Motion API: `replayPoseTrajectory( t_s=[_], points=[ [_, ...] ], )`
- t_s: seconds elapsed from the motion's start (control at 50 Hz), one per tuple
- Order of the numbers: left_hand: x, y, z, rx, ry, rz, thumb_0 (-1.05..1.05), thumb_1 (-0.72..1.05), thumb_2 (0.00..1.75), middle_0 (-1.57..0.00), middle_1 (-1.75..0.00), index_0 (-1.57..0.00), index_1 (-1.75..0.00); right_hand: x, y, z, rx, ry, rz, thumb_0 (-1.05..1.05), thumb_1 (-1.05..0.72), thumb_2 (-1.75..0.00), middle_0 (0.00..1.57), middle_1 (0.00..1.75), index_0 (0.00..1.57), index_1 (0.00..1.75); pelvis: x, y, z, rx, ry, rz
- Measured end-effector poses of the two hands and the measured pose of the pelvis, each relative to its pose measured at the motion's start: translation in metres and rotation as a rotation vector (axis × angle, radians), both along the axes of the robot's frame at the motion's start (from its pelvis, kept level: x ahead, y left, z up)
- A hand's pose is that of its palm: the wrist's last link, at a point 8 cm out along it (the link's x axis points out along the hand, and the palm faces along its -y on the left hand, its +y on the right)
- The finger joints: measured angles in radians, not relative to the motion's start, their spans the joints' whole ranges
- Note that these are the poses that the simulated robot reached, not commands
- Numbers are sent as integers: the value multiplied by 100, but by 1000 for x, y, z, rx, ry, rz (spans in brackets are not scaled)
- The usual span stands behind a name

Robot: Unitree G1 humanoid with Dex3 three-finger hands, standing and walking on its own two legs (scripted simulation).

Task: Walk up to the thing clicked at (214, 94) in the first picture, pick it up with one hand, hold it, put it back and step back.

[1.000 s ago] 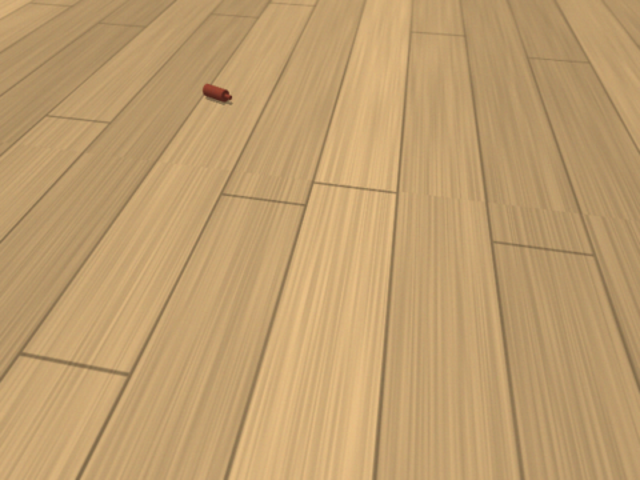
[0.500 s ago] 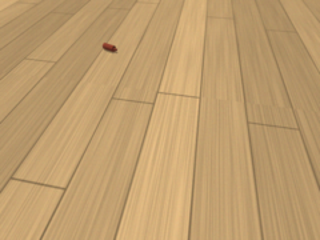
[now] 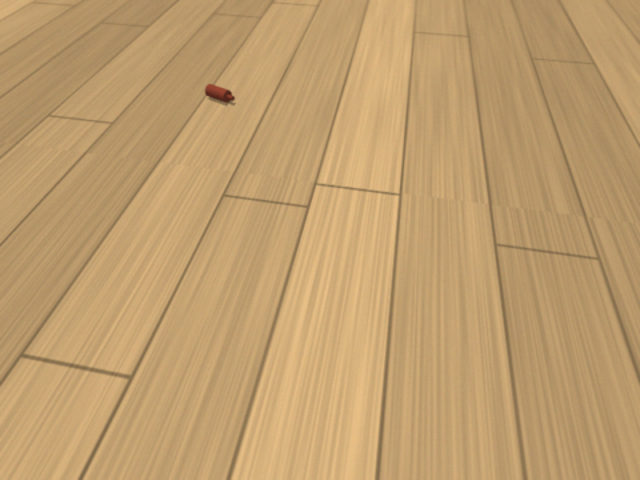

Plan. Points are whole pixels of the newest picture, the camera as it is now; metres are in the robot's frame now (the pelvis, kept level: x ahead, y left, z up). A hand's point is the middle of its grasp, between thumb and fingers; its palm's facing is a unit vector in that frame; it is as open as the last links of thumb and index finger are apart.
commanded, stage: stand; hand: left
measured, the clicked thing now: (221, 94) +2.22 +0.59 -0.75
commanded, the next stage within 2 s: walk up in 0.12 s
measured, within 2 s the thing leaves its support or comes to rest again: neither
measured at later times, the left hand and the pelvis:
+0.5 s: hand out of the picture +0.13 +0.42 -0.16, palm faces -0.07 -0.88 -0.47, open 7.4 cm; pelvis +0.09 +0.11 -0.03, yaw -5 degrees
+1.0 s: hand (136, 247) +0.55 +0.37 -0.13, palm faces -0.25 -0.85 -0.46, open 7.4 cm; pelvis +0.34 +0.14 -0.03, yaw -14 degrees
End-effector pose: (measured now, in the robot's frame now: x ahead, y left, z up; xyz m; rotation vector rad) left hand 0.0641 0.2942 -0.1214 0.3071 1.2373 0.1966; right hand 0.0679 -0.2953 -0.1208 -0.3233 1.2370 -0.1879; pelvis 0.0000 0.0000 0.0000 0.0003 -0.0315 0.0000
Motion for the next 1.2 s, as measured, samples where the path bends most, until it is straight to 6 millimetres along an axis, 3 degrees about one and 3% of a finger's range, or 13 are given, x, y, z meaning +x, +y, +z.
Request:
replayPoseTrajectory(
  t_s=[0.14, 0.2, 0.32, 0.42, 0.5, 0.56, 0.66, 0.74, 0.86, 0.94, 1.0, 1.08, 1.2],
  points=[
    [-1, 1, 1, -4, -1, 1, 1, 90, 90, -20, -30, -20, -30, 1, 0, 0, 9, -4, 5, 1, -91, -90, 21, 30, 21, 30, 1, 0, 0, 1, 6, -5],
    [-4, 10, 4, 4, -8, -15, 0, 90, 90, -20, -30, -20, -30, 11, -7, 0, 19, -48, 5, 1, -91, -90, 21, 30, 21, 30, 5, 5, -4, -9, 28, -24],
    [-7, 59, 18, 84, 25, -10, 1, 90, 90, -20, -30, -21, -30, 49, -8, 11, -8, -130, 20, 1, -91, -90, 21, 30, 21, 30, 23, 34, -7, -19, 38, -53],
    [18, 117, 19, 131, 24, -10, 1, 90, 90, -20, -30, -21, -30, 87, 16, 21, -26, -153, 26, 1, -91, -90, 20, 30, 20, 30, 58, 68, -12, -26, 33, -64],
    [64, 169, 0, 150, 26, -47, 1, 90, 90, -20, -30, -21, -30, 119, 48, 20, -62, -201, 4, 1, -91, -90, 20, 30, 20, 30, 91, 105, -30, -12, 26, -82],
    [113, 186, -10, 161, 37, -108, 1, 90, 90, -20, -30, -20, -30, 120, 74, 18, -64, -236, -53, 1, -91, -90, 20, 30, 21, 30, 111, 124, -33, 12, 22, -127],
    [207, 174, 9, 82, -63, -212, 1, 90, 90, -20, -30, -20, -30, 98, 108, 21, -29, -151, -174, 1, -91, -90, 21, 30, 21, 30, 153, 143, -11, -2, 22, -163],
    [278, 168, 22, 63, -120, -277, 1, 90, 90, -20, -30, -20, -30, 88, 122, 14, -17, -87, -252, 1, -91, -90, 21, 30, 21, 30, 191, 152, -8, 18, 15, -185],
    [383, 150, 33, 82, -162, -358, 1, 90, 90, -20, -30, -20, -30, 99, 132, -13, 19, 12, -332, 1, -91, -90, 21, 30, 21, 30, 258, 155, -16, 40, 14, -224],
    [453, 131, 31, 103, -204, -390, 1, 90, 90, -20, -30, -20, -30, 137, 132, -39, 52, 52, -351, 1, -91, -90, 21, 30, 21, 30, 310, 146, -31, 19, 24, -247],
    [489, 121, 30, 99, -268, -375, 1, 90, 90, -20, -30, -20, -30, 186, 135, -45, 75, 60, -318, 1, -91, -90, 21, 30, 20, 30, 341, 139, -33, -16, 20, -243],
    [504, 127, 33, 96, -262, -311, 0, 90, 90, -20, -30, -20, -30, 276, 128, -31, 75, -34, -248, 2, -91, -90, 21, 30, 21, 30, 385, 138, -23, -13, 9, -263],
    [517, 162, 26, 114, -118, -289, 0, 90, 90, -20, -30, -21, -30, 409, 111, 3, 10, -236, -198, 1, -91, -90, 21, 30, 21, 30, 455, 156, -17, -37, -4, -292]
  ],
)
